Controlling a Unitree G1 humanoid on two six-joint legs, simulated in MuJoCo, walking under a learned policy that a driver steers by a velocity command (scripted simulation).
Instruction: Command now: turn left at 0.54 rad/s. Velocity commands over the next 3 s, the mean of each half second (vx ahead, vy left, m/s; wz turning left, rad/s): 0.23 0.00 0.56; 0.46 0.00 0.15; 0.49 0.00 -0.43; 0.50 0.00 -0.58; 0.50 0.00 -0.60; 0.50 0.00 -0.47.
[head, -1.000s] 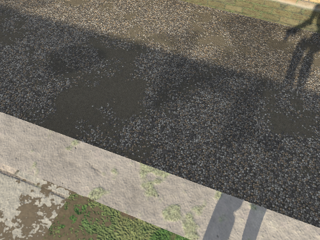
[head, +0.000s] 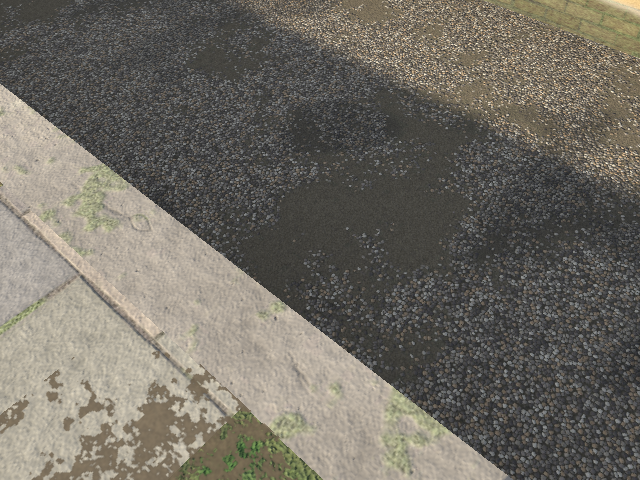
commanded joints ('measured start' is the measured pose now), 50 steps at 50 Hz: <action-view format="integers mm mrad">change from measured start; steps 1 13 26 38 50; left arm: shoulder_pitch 62 140 -5 -129 205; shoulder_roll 216 170 137 61 193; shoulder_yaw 58 62 55 29 76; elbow -68 -28 -63 -33 112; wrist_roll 26 18 13 22 -28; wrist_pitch -13 -57 -83 -70 -79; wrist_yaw -2 -12 -80 -91 -53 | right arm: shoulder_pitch -35 -113 165 237 251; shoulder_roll -139 -70 -123 -76 -69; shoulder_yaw -37 -8 9 33 32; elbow -86 -94 -19 90 94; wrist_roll -33 -23 -10 -6 -44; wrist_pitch -10 0 -62 -121 -126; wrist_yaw -10 84 33 16 4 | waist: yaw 40 91 -38 -11 57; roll -174 -166 105 34 -181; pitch -19 5 86 82 -216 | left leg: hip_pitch -190 -255 419 420 -200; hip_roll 13 120 409 286 69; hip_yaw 50 171 -291 43 97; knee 444 318 -419 -420 897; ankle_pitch -280 -75 -233 581 -112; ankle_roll -17 -45 257 193 65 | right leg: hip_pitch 26 231 -602 -528 418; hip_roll -446 -334 -136 -123 -359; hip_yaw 422 129 -21 -84 652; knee -300 -337 554 348 -196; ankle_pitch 139 -206 -139 173 134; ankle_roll -196 -145 10 40 -294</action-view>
